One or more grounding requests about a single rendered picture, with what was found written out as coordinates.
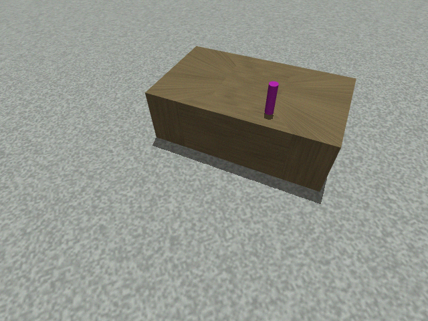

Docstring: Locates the can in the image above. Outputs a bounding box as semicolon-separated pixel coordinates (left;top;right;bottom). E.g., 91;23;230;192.
265;81;279;115

